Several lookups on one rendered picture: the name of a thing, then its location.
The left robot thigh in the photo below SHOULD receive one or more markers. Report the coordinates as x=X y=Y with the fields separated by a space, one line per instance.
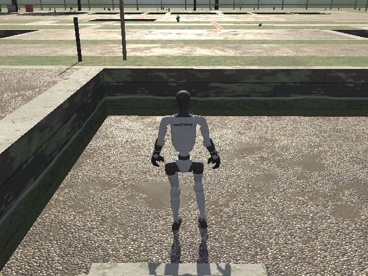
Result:
x=171 y=171

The left robot hand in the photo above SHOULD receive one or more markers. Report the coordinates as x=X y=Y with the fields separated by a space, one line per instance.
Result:
x=153 y=160

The right robot hand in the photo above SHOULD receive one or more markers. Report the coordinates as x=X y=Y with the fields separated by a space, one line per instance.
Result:
x=217 y=161

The humanoid robot head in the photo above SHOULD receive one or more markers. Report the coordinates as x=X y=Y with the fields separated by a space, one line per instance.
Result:
x=183 y=100

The right robot upper arm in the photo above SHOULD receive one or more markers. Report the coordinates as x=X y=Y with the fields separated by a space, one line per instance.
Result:
x=204 y=130

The right robot forearm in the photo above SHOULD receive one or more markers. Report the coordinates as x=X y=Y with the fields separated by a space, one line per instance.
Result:
x=212 y=150

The left robot upper arm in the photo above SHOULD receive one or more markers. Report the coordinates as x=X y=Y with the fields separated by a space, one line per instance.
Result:
x=162 y=130

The left robot forearm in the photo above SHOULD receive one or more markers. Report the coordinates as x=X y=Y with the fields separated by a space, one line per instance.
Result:
x=157 y=150

